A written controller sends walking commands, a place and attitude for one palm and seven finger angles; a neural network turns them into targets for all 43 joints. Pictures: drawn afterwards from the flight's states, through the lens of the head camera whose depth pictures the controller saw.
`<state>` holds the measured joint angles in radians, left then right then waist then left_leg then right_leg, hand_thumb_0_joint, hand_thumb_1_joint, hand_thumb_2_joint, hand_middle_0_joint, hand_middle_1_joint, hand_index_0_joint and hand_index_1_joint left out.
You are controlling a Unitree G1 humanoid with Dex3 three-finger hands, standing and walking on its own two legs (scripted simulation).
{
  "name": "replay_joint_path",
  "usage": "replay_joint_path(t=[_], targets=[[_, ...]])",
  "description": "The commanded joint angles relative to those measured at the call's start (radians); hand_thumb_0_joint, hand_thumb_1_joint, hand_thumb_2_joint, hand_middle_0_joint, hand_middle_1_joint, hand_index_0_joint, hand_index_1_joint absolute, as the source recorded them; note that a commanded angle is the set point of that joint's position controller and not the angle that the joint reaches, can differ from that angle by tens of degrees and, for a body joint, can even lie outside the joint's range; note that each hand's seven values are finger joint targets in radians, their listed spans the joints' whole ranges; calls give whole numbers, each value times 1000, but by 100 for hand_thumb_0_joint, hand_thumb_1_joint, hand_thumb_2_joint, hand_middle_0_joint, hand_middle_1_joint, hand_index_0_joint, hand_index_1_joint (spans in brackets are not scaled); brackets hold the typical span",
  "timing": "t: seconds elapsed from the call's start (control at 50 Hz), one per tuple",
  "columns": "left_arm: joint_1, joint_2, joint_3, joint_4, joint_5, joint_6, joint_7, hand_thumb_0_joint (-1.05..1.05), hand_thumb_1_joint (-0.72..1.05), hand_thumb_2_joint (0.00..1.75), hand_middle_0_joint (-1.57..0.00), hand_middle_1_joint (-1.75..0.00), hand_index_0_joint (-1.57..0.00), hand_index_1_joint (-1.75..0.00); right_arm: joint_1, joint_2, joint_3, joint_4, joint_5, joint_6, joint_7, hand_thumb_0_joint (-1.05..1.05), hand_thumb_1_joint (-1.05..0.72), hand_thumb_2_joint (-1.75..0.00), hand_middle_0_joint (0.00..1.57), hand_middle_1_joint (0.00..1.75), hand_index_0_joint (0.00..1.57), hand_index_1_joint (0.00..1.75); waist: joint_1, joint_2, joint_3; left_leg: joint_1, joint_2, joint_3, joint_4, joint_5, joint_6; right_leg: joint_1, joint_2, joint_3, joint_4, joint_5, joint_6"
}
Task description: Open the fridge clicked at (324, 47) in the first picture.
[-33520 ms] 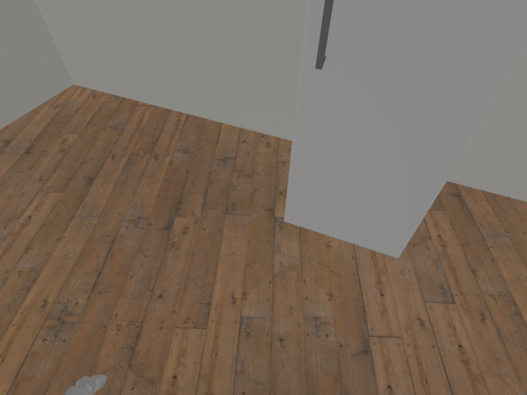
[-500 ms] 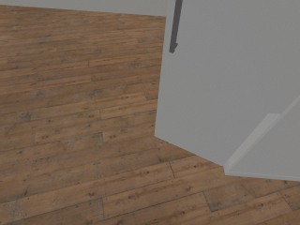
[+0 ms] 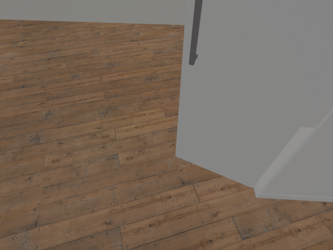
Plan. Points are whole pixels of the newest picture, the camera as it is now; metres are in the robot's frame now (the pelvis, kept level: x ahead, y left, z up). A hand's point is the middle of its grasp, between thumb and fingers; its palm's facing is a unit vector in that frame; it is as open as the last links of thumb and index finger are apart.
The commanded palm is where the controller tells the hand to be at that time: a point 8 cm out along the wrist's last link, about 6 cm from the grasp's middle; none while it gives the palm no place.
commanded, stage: let the arm hang, fingers relaxed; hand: left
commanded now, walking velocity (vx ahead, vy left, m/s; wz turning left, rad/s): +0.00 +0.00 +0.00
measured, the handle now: out of the picture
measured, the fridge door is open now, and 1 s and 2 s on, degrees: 67 67 67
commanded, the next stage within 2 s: look to check the result in 0.14 s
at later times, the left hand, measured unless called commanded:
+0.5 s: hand out of the picture +0.06 +0.21 -0.17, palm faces -0.02 -0.96 -0.28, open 7.4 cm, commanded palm none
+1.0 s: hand out of the picture +0.10 +0.23 -0.16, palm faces -0.03 -0.95 -0.32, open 7.4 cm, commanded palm none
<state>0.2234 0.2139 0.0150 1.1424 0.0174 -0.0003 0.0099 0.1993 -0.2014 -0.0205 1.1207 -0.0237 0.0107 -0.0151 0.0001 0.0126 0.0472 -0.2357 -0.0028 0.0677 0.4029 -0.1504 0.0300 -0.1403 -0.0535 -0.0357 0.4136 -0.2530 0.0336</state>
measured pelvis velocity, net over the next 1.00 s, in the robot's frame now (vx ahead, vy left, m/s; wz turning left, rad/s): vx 0.03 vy -0.01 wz -0.01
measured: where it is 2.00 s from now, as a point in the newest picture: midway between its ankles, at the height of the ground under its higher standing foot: outside the picture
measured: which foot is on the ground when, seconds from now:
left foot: down 0.00-1.00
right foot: down 0.00-1.00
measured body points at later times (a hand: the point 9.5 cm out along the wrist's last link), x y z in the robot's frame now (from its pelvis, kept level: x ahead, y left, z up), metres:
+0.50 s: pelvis +0.01 -0.01 +0.00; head +0.04 -0.01 +0.45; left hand +0.06 +0.26 -0.15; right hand +0.06 -0.28 -0.15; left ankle +0.04 +0.10 -0.74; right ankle -0.02 -0.14 -0.74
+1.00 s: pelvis +0.03 -0.01 +0.01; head +0.05 -0.01 +0.45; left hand +0.11 +0.28 -0.13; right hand +0.11 -0.31 -0.13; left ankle +0.04 +0.10 -0.74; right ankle -0.02 -0.14 -0.74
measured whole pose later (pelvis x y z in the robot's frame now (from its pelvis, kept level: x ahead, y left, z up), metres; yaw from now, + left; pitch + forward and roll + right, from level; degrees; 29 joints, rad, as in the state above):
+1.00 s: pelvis +0.03 -0.01 +0.01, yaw +0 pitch -1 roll +0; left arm 0.10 0.33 0.01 1.14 0.01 -0.02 0.00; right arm 0.08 -0.32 -0.01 1.13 -0.02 0.00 0.00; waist -0.01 0.00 0.05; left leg -0.17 0.02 0.07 0.34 -0.16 0.01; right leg -0.06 -0.03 -0.04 0.31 -0.24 0.02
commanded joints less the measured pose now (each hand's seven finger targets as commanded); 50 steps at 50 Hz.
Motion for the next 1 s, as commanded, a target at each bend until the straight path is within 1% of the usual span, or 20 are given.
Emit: replay_joint_path(t=[0.0,0.06,0.1,0.16,0.2,0.26,0.32,0.36,0.38,0.42,0.5,0.54,0.56,0.66,0.72,0.76,0.8,0.86,0.9,0.98], targets=[[21,150,22,-31,3,-19,10,0,90,90,-20,-30,-20,-30,17,-143,-23,-34,5,-21,-8,0,-90,-90,20,30,20,30,-7,-6,-9,56,111,-117,-98,-21,0,-63,-59,64,-95,26,-63],[13,161,23,-34,3,-23,10,0,90,90,-20,-30,-20,-30,11,-149,-24,-34,7,-23,-8,0,-90,-90,20,30,20,30,-6,-8,-17,71,113,-109,-84,32,0,-54,-65,62,-102,61,-63],[1,159,21,-31,3,-23,10,0,90,90,-20,-30,-20,-30,-1,-149,-22,-29,6,-22,-8,0,-90,-90,20,30,20,30,-10,-9,-2,69,112,-109,-88,16,-4,-63,-66,68,-109,48,-62],[-4,177,24,-36,2,-27,9,0,90,90,-20,-30,-20,-30,-8,-164,-23,-32,7,-24,-7,0,-90,-90,20,30,20,30,-7,-14,-26,85,112,-106,-74,59,-2,-45,-70,69,-112,86,-66],[-19,173,23,-34,1,-27,9,0,90,90,-20,-30,-20,-30,-18,-163,-23,-28,6,-23,-7,0,-90,-90,20,30,20,30,-10,-11,-20,84,114,-105,-78,46,-7,-47,-69,73,-117,74,-64],[-28,190,27,-38,2,-28,8,0,90,90,-20,-30,-20,-30,-28,-181,-25,-30,7,-24,-7,0,-90,-90,20,30,20,30,-8,11,-28,86,117,-107,-79,54,-5,-36,-68,72,-121,82,-67],[-43,199,27,-40,0,-29,7,0,90,90,-20,-30,-20,-30,-41,-193,-25,-29,6,-25,-7,0,-90,-90,20,30,20,30,-8,3,-32,91,119,-111,-84,57,-6,-30,-70,76,-124,86,-67],[-49,214,30,-43,0,-32,7,0,90,90,-20,-30,-20,-30,-47,-205,-27,-32,8,-28,-7,0,-90,-90,20,30,20,30,-6,-16,-48,102,123,-111,-77,95,-4,-14,-71,73,-122,128,-68],[-55,214,30,-43,0,-31,6,0,90,90,-20,-30,-20,-30,-51,-208,-27,-30,7,-29,-7,0,-90,-90,20,30,20,30,-7,-4,-54,104,125,-109,-80,95,-5,-10,-74,73,-120,129,-67],[-65,224,31,-45,-1,-33,6,0,90,90,-20,-30,-20,-30,-60,-221,-28,-30,7,-31,-7,0,-90,-90,20,30,20,30,-6,-8,-68,115,127,-112,-78,121,-4,0,-75,74,-118,157,-67],[-83,243,33,-48,-1,-35,5,0,90,90,-20,-30,-20,-30,-71,-238,-28,-31,8,-31,-6,0,-90,-90,20,30,20,30,-7,-22,-66,119,131,-113,-82,141,-5,14,-79,72,-123,186,-67],[-89,250,33,-50,-2,-35,4,0,90,90,-20,-30,-20,-30,-86,-248,-30,-31,8,-31,-5,0,-90,-90,20,30,20,30,-6,-8,-61,126,131,-112,-85,131,-6,7,-81,74,-132,172,-66],[-85,260,34,-52,-1,-37,4,0,90,90,-20,-30,-20,-30,-84,-252,-29,-35,9,-32,-5,0,-90,-90,20,30,20,30,-5,-13,-78,133,131,-113,-80,152,-4,20,-82,74,-130,199,-68],[-110,280,33,-57,-1,-37,3,0,90,90,-20,-30,-20,-30,-105,-271,-30,-36,9,-29,-2,0,-90,-90,20,30,20,30,-7,-22,-62,131,134,-116,-92,137,-7,18,-83,77,-147,183,-66],[-122,287,31,-57,-2,-37,1,0,90,90,-20,-30,-20,-30,-117,-284,-28,-35,9,-32,-1,0,-90,-90,20,30,20,30,-8,-1,-73,139,137,-119,-100,146,-8,28,-85,79,-147,186,-64],[-122,295,32,-58,-1,-38,1,0,90,90,-20,-30,-20,-30,-124,-289,-28,-37,10,-32,-1,0,-90,-90,20,30,20,30,-6,-20,-77,147,138,-116,-95,162,-8,32,-87,75,-149,209,-64],[-134,298,30,-58,-2,-38,0,0,90,90,-20,-30,-20,-30,-131,-297,-27,-39,9,-32,0,0,-90,-90,20,30,20,30,-9,-7,-77,149,139,-117,-103,158,-10,33,-88,80,-150,205,-63],[-134,308,31,-62,-1,-40,1,0,90,90,-20,-30,-20,-30,-130,-305,-27,-43,11,-33,0,0,-90,-90,20,30,20,30,-9,-21,-100,163,141,-117,-96,189,-9,48,-89,77,-148,240,-63],[-139,308,30,-61,-2,-39,0,0,90,90,-20,-30,-20,-30,-142,-311,-26,-41,10,-34,-1,0,-90,-90,20,30,20,30,-9,-6,-95,168,142,-116,-100,195,-10,45,-90,80,-149,243,-62],[-141,316,30,-61,-2,-40,1,0,90,90,-20,-30,-20,-30,-142,-316,-26,-41,11,-33,0,0,-90,-90,20,30,20,30,-10,-15,-94,170,143,-113,-102,202,-12,52,-93,77,-151,259,-62]])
